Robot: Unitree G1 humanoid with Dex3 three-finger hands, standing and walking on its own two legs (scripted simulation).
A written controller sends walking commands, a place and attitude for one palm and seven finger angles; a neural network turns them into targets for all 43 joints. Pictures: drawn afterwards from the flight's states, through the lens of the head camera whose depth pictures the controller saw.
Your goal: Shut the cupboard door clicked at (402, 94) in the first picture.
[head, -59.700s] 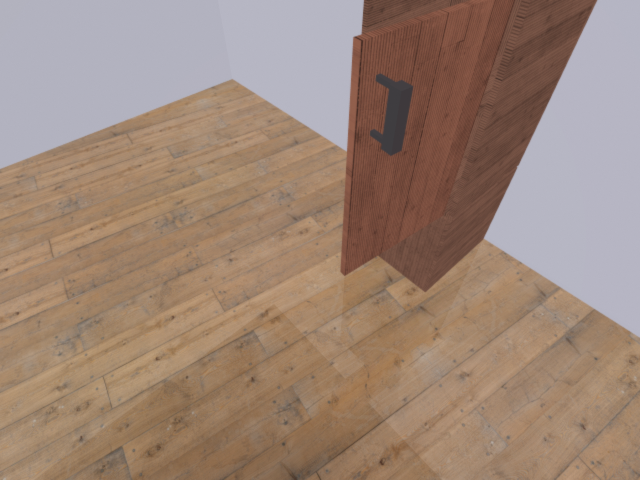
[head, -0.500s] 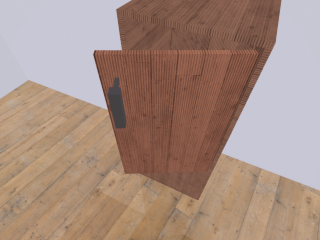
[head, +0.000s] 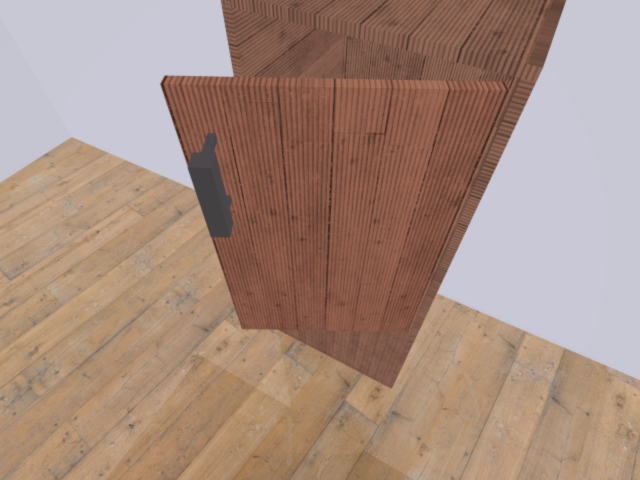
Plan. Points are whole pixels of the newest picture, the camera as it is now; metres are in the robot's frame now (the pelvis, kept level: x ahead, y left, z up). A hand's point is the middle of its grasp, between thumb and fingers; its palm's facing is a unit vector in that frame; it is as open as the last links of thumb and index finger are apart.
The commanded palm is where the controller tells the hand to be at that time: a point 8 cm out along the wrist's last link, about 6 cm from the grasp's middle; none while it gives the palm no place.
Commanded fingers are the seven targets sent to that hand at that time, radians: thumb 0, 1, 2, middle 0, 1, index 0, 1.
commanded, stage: shuffle to correct the standing spot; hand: left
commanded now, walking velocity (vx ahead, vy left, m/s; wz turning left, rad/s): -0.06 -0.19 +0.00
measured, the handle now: (216, 186) +0.43 +0.16 +0.13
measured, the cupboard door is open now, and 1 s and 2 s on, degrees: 27 27 27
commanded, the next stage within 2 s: come to a stop and stand still in 0.02 s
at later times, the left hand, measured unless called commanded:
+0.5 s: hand out of the picture -0.05 +0.13 -0.17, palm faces +0.08 -0.99 -0.14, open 7.3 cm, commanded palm none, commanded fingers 0.00 0.90 0.90 -0.20 -0.30 -0.20 -0.30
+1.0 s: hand out of the picture -0.08 +0.16 -0.17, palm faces +0.05 -0.99 -0.16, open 7.3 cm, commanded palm none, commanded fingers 0.00 0.90 0.90 -0.20 -0.30 -0.20 -0.30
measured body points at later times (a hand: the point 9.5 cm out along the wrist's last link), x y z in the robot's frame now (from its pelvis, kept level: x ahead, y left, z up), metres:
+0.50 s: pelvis -0.02 -0.01 +0.01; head -0.01 -0.01 +0.46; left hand -0.06 +0.18 -0.15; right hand +0.01 -0.24 -0.15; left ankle -0.04 +0.05 -0.73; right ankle -0.01 -0.09 -0.73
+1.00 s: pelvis -0.06 +0.01 +0.01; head -0.08 +0.01 +0.45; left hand -0.08 +0.22 -0.16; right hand -0.09 -0.20 -0.16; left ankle -0.04 +0.05 -0.73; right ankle -0.01 -0.09 -0.73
